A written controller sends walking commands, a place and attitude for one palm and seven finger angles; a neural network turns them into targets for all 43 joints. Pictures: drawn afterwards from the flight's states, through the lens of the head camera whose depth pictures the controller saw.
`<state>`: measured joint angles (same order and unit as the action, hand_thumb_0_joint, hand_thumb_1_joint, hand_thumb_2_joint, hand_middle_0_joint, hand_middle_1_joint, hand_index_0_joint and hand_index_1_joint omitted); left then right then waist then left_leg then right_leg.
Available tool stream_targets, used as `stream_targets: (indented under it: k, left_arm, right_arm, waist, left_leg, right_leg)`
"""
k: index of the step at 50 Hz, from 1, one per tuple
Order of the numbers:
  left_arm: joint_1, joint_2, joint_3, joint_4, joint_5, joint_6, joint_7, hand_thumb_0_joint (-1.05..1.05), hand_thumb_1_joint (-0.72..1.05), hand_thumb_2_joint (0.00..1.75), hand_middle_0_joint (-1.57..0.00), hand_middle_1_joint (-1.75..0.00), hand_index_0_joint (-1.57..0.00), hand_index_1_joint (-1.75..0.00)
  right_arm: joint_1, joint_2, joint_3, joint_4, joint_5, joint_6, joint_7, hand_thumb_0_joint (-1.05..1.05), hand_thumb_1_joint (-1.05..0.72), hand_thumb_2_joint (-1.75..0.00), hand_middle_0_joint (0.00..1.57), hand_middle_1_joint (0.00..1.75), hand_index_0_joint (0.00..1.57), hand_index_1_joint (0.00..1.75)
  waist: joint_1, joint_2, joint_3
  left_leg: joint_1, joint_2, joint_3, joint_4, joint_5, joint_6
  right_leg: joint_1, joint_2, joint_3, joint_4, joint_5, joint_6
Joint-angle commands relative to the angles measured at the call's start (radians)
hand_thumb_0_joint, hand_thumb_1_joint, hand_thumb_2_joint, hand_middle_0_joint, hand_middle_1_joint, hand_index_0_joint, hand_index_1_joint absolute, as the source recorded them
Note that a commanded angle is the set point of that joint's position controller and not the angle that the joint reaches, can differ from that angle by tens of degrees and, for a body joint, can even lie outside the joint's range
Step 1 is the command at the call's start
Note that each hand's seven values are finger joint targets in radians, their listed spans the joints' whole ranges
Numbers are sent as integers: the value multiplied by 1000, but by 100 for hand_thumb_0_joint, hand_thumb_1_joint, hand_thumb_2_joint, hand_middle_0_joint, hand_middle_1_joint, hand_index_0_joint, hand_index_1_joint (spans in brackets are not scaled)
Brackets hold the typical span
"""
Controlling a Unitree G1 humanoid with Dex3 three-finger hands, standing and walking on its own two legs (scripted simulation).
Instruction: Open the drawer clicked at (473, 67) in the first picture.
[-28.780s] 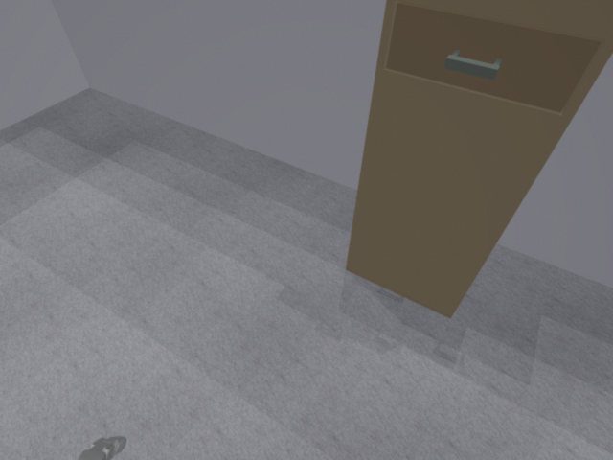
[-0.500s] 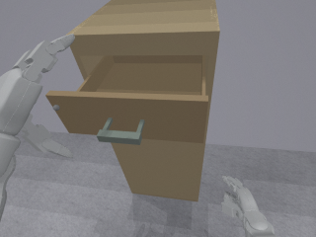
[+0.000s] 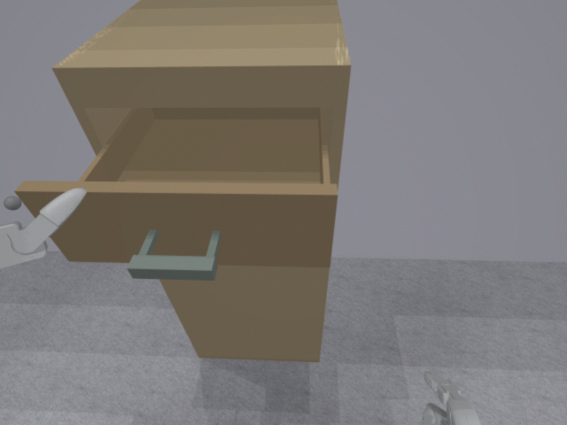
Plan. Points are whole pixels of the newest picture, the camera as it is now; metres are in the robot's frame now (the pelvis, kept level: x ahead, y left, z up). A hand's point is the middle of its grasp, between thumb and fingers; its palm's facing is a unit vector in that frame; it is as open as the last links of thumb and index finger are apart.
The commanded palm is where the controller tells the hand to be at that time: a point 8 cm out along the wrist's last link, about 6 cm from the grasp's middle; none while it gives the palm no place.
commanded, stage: draw the hand back to the body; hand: left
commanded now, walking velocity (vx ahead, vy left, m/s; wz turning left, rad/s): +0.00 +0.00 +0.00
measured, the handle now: (178, 253) +0.28 +0.16 +0.14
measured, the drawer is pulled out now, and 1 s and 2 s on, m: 0.20 0.20 0.20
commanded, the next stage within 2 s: step back with the hand held close in 0.42 s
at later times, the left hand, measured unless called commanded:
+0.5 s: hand out of the picture +0.17 +0.21 +0.33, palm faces +0.57 -0.76 -0.32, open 7.5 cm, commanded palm +0.12 +0.27 +0.32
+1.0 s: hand out of the picture +0.11 +0.22 +0.33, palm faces +0.57 -0.64 -0.51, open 7.4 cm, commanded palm +0.07 +0.29 +0.32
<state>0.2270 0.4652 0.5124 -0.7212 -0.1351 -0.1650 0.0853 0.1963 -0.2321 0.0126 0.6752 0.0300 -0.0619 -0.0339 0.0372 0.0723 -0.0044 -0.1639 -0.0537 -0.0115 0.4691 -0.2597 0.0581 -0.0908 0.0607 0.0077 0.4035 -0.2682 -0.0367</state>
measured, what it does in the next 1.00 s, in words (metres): shifts its weight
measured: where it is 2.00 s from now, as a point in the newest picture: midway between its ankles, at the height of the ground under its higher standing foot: outside the picture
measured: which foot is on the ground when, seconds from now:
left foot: down 0.00-1.00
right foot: down 0.00-1.00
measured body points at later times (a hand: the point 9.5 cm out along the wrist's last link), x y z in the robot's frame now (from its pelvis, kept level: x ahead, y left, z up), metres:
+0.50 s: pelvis +0.00 -0.02 +0.00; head -0.02 -0.04 +0.45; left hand +0.13 +0.25 +0.34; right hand +0.21 -0.22 -0.08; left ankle +0.00 +0.08 -0.74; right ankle -0.03 -0.10 -0.74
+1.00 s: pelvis -0.06 +0.01 -0.01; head -0.05 +0.03 +0.44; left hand +0.08 +0.25 +0.35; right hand +0.10 -0.24 -0.09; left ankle +0.00 +0.08 -0.74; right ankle -0.03 -0.10 -0.74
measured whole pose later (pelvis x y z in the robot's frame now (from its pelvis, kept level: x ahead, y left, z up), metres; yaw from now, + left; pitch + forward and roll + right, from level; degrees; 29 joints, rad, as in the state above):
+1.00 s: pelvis -0.06 +0.01 -0.01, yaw +0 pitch +2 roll -2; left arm 0.32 0.69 0.73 -0.87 -0.08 -0.27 0.12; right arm 0.22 -0.23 -0.03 0.61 0.03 -0.02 -0.05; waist 0.00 -0.01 -0.02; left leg -0.37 -0.06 -0.01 0.53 -0.19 0.07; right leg -0.32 0.05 -0.01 0.52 -0.25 -0.02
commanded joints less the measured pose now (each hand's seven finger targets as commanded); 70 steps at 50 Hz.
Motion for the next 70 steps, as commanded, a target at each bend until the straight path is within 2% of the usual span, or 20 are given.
stream_targets:
  k: [1,6,11,18,26,27,30,36,39,46,50,53,56,59,61,63,66,67,68,70]
  left_arm:
    - [-120,215,166,-142,-7,-53,25,0,55,75,-19,-30,-19,-30]
    - [-143,200,162,-21,-16,-35,22,0,73,82,-19,-30,-19,-30]
    - [-178,171,107,-63,-10,-32,15,0,90,90,-20,-30,-20,-30]
    - [-176,200,126,-169,-1,-37,28,0,90,90,-20,-30,-20,-30]
    - [-198,183,125,-29,-8,-20,23,0,90,90,-20,-30,-20,-30]
    - [-344,367,249,-92,24,-60,31,0,90,90,-20,-30,-20,-30]
    - [-192,239,151,40,36,-49,21,0,90,90,-20,-30,-20,-30]
    - [-32,300,208,-150,42,-74,35,0,90,90,-20,-30,-20,-30]
    - [59,336,269,-293,38,-95,49,0,90,90,-20,-30,-20,-30]
    - [66,393,378,-292,34,-129,73,0,90,90,-20,-30,-20,-30]
    - [-136,374,328,-34,49,-106,74,0,90,90,-20,-30,-20,-30]
    - [-257,347,259,96,62,-75,67,0,90,90,-20,-30,-20,-30]
    - [-279,333,210,102,68,-42,51,0,90,90,-20,-30,-20,-30]
    - [-232,262,111,-77,79,-44,55,0,90,90,-20,-30,-20,-30]
    - [-206,307,160,-209,86,-55,60,0,90,90,-20,-30,-20,-30]
    - [-158,331,210,-258,84,-56,77,0,90,90,-20,-30,-20,-30]
    - [-209,417,305,-371,74,-99,108,0,90,90,-20,-30,-20,-30]
    - [-206,349,275,-386,64,-118,113,0,90,90,-20,-30,-20,-30]
    - [-267,343,294,-404,75,-134,122,0,90,90,-20,-30,-20,-30]
    - [-306,362,304,-258,82,-126,113,0,90,90,-20,-30,-20,-30]
  right_arm:
    - [-175,-90,-28,-175,10,-64,-7,0,-90,-90,20,30,20,30]
    - [-167,-94,-33,-165,15,-52,-13,0,-90,-90,20,30,20,30]
    - [-186,-97,-31,-171,10,-56,-14,0,-90,-90,20,30,20,30]
    - [-195,-87,-20,-177,-4,-68,-19,0,-90,-90,20,30,20,30]
    - [-192,-84,-22,-165,8,-56,-16,0,-90,-90,20,30,20,30]
    - [-149,-127,-29,-211,14,-41,-12,0,-90,-90,20,30,20,30]
    - [-147,-114,-38,-192,14,-9,-9,0,-90,-90,20,30,20,30]
    - [-135,-127,-60,-218,17,19,-5,0,-90,-90,20,30,20,30]
    - [-126,-117,-64,-245,20,24,-4,0,-90,-90,20,30,20,30]
    - [-81,-130,-79,-225,5,-9,-23,0,-90,-90,20,30,20,30]
    - [-43,-131,-88,-167,-15,-29,-30,0,-90,-90,20,30,20,30]
    - [-36,-133,-85,-157,-7,-42,-31,0,-90,-90,20,30,20,30]
    - [-68,-141,-83,-196,5,-31,-23,0,-90,-90,20,30,20,30]
    - [-109,-126,-75,-208,13,-5,-12,0,-90,-90,20,30,20,30]
    - [-113,-115,-52,-222,-3,-1,-11,0,-90,-90,20,30,20,30]
    - [-112,-85,-28,-258,-16,11,-29,0,-90,-90,20,30,20,30]
    - [-99,-116,-32,-227,-28,5,-66,0,-90,-90,20,30,20,30]
    - [-75,-130,-37,-226,-42,-12,-68,0,-90,-90,20,30,20,30]
    - [-51,-110,-47,-223,-52,-46,-55,0,-90,-90,20,30,20,30]
    - [-10,-83,-70,-150,-56,-89,-38,0,-90,-90,20,30,20,30]
  waist:
    - [25,35,-110]
    - [14,-41,-53]
    - [16,-6,-84]
    - [31,3,-142]
    - [19,10,-41]
    - [-16,-36,-11]
    - [-30,-174,-65]
    - [-32,-26,-214]
    - [-36,-34,-268]
    - [-30,122,-265]
    - [-53,111,-147]
    - [-58,45,-87]
    - [-50,-54,-40]
    - [-38,-249,-17]
    - [-42,-229,-76]
    - [-28,-233,-102]
    - [-43,7,-91]
    - [-41,253,-96]
    - [-48,419,-93]
    - [-76,241,-166]
  left_leg:
    - [86,86,-32,-46,291,-54]
    - [72,83,-29,-49,237,-39]
    - [105,77,-28,-44,241,-27]
    - [110,69,-36,-33,285,-26]
    - [84,75,-33,-51,226,-32]
    - [28,100,-104,-7,232,-10]
    - [35,98,-88,67,273,-12]
    - [7,130,-84,53,400,-19]
    - [-44,152,-108,49,462,-24]
    - [-134,223,-197,-63,423,-17]
    - [-272,290,-251,-153,176,15]
    - [-332,282,-263,-156,58,29]
    - [-399,176,-178,-53,-217,-9]
    - [-185,34,-26,594,-200,-64]
    - [-231,69,-27,672,-187,-55]
    - [-191,94,23,421,-218,-53]
    - [-106,93,0,-66,-134,-53]
    - [-276,248,-249,-237,-232,19]
    - [-384,397,-420,-277,-96,83]
    - [-267,400,-346,-170,225,90]
  right_leg:
    - [-39,-56,-26,-56,269,-10]
    - [-63,-59,-23,-82,240,-1]
    - [-59,-68,-16,-81,255,4]
    - [-15,-74,2,-66,326,0]
    - [-56,-68,-8,-93,252,1]
    - [-169,-132,126,-127,298,12]
    - [-148,-185,118,-125,440,34]
    - [-76,-194,81,-34,498,32]
    - [-33,-181,81,12,490,19]
    - [-57,-80,26,124,173,21]
    - [-126,-45,31,240,-129,20]
    - [-119,-41,37,211,-96,18]
    - [-147,-148,120,20,-167,-21]
    - [-551,-440,354,-308,-489,-134]
    - [-471,-423,242,-243,-315,-129]
    - [-424,-330,53,-177,-305,-66]
    - [-398,-238,19,20,-288,-19]
    - [-319,-134,-34,302,-236,17]
    - [-317,-36,-34,590,-243,38]
    - [-391,-42,68,800,-259,29]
